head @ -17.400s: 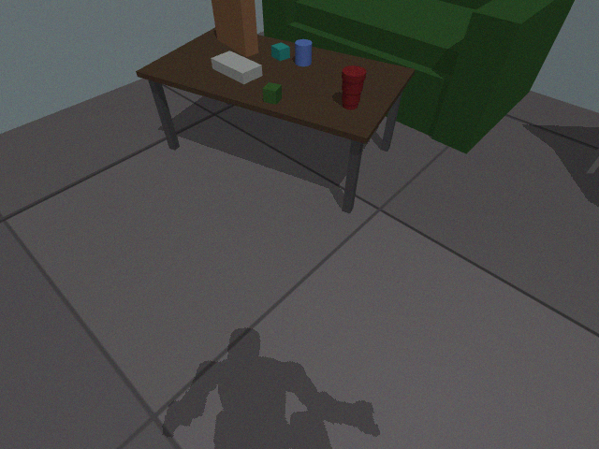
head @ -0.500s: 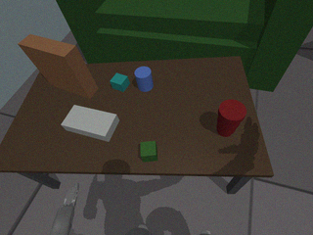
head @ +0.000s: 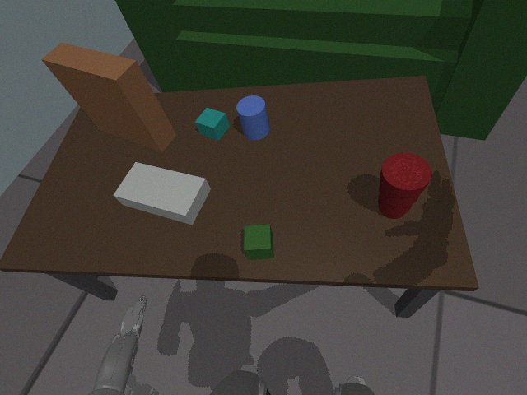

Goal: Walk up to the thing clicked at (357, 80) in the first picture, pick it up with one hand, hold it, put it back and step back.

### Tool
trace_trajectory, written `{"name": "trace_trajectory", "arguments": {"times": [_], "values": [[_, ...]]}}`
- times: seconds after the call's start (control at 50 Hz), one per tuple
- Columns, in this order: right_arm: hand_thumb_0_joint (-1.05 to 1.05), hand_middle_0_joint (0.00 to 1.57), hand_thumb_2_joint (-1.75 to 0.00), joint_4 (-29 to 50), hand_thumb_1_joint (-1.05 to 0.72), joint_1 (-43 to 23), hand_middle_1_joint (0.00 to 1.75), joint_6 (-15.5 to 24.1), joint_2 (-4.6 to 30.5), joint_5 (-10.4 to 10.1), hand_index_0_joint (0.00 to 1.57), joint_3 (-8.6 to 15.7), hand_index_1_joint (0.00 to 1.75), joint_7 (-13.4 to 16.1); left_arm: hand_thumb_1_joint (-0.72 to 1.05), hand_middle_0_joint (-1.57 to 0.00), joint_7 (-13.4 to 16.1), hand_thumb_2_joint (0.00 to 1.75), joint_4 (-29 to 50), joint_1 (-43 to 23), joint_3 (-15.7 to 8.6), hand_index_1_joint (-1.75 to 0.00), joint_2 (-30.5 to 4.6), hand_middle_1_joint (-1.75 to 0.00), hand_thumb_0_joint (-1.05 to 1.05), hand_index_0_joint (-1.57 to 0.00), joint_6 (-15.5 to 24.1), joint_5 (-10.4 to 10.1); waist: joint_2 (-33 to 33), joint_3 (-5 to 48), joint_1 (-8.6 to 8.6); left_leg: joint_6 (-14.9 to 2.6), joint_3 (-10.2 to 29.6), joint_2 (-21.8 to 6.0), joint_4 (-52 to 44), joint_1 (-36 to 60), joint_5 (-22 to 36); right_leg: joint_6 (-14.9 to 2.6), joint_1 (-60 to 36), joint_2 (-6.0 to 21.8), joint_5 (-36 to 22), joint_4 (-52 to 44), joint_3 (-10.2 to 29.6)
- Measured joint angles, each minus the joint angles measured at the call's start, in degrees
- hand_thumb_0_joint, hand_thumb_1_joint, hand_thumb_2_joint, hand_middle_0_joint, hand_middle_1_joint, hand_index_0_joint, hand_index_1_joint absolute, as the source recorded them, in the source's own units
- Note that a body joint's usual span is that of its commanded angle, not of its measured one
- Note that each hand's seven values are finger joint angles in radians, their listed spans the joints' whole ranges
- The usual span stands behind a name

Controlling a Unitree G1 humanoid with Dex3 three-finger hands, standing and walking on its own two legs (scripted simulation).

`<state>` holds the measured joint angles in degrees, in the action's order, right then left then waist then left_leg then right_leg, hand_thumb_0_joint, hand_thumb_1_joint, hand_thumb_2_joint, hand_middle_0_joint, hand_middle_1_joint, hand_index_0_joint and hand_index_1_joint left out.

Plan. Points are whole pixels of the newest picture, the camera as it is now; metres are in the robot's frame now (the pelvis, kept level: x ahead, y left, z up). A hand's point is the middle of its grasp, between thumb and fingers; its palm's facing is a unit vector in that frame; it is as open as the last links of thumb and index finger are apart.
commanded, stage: approach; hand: right
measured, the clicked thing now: (398, 190) +0.57 -0.19 -0.19
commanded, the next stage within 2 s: close in in 0.50 s
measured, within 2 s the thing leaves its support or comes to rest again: neither
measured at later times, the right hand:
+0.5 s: hand (476, 201) +0.50 -0.30 -0.10, palm faces +0.17 +0.98 +0.04, open 17.5 cm
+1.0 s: hand (416, 207) +0.52 -0.22 -0.17, palm faces +0.15 +0.99 +0.01, open 17.6 cm
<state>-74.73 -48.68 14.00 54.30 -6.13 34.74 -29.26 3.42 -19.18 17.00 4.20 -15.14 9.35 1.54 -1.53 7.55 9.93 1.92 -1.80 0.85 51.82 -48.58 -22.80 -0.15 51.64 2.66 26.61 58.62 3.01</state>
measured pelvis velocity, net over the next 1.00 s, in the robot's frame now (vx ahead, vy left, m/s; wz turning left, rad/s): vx -0.04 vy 0.01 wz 0.09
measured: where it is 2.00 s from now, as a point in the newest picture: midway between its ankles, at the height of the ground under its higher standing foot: outside the picture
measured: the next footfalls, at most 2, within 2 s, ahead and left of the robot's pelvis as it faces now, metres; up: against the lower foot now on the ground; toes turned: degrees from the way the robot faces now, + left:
none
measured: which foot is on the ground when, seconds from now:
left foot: down 0.00-1.00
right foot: down 0.00-1.00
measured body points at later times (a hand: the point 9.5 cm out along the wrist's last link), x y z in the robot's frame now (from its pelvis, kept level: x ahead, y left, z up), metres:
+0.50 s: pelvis -0.03 +0.00 -0.09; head +0.17 -0.08 +0.31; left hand +0.13 +0.27 -0.05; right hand +0.48 -0.35 -0.10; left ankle +0.02 +0.15 -0.68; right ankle +0.01 -0.11 -0.68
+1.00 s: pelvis -0.04 +0.01 -0.14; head +0.17 -0.08 +0.24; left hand +0.11 +0.28 -0.04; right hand +0.51 -0.27 -0.17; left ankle +0.02 +0.15 -0.68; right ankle +0.01 -0.11 -0.68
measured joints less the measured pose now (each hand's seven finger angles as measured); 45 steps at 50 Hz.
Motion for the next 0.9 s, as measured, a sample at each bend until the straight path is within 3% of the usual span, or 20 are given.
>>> {"name": "trace_trajectory", "arguments": {"times": [0.18,0.34,0.5,0.58,0.68,0.78,0.9], "values": [[-0.01,0.07,-0.01,-4.5,0.57,-1.3,0.04,5.3,-0.2,-1.1,0.06,0.0,0.04,0.2,-0.53,-0.05,-1.7,0.04,6.6,-0.1,0.0,-0.05,-0.1,-0.04,-0.01,-0.05,0.7,1.1,-0.1,-0.8,2.19,0.09,-0.3,0.2,6.4,-8.0,-1.6,-0.06,8.1,0.1,1.6,6.5,0.5],[-0.01,0.07,-0.01,-3.1,0.57,-0.6,0.03,10.4,-3.2,1.0,0.07,2.7,0.04,3.4,-0.54,-0.05,-2.9,0.05,14.1,1.3,-1.7,-0.05,-1.1,-0.04,-0.01,-0.05,1.3,2.5,-1.6,-0.6,6.11,-0.14,-1.0,0.7,14.4,-17.9,-3.8,0.27,18.1,0.4,3.9,14.7,1.6],[-0.02,0.08,0.00,-2.4,0.56,-1.1,0.03,15.2,-1.6,3.9,0.07,5.4,0.04,7.3,-0.54,-0.05,-4.2,0.05,20.0,1.1,-4.0,-0.04,-1.8,-0.03,-0.01,-0.04,-0.2,4.1,-1.7,-1.1,10.17,-0.29,-1.8,1.6,22.9,-28.2,-6.0,0.66,28.7,1.2,6.6,23.9,2.8],[-0.02,0.08,0.00,-3.8,0.56,-2.0,0.03,16.7,-1.0,4.2,0.07,5.9,0.04,8.4,-0.54,-0.05,-4.8,0.05,24.2,1.1,-4.3,-0.04,-2.2,-0.03,-0.01,-0.04,-0.2,4.5,-1.3,-1.0,11.66,-0.29,-2.3,1.9,27.0,-32.9,-7.1,0.73,33.5,1.4,7.9,28.3,3.4],[-0.02,0.08,-0.01,-2.7,0.55,-1.2,0.03,17.8,-1.3,5.8,0.07,7.1,0.04,9.9,-0.54,-0.05,-6.2,0.05,31.8,2.8,-4.0,-0.05,-2.2,-0.04,-0.01,-0.05,-0.2,4.7,-1.5,-0.8,13.74,-0.47,-2.8,2.1,32.3,-38.0,-8.8,1.05,38.5,1.5,9.6,33.6,4.2],[-0.02,0.08,-0.01,3.2,0.53,0.2,0.03,17.2,-4.0,6.7,0.07,8.3,0.04,13.1,-0.55,-0.06,-7.3,0.05,37.5,5.9,-5.9,-0.05,-2.9,-0.04,-0.01,-0.06,-0.7,4.8,-2.6,-0.2,14.93,-0.77,-3.3,2.3,35.7,-41.1,-9.8,1.51,41.5,1.6,10.6,36.9,4.9],[-0.02,0.08,0.00,10.1,0.53,1.0,0.03,15.2,-7.9,8.6,0.06,5.7,0.03,17.4,-0.54,-0.06,-7.8,0.05,38.0,8.6,-9.1,-0.05,-3.2,-0.04,-0.01,-0.06,-2.2,5.0,-2.4,0.8,15.05,-0.97,-3.9,2.4,36.2,-41.5,-10.0,1.81,42.2,1.6,10.8,37.6,5.5]]}}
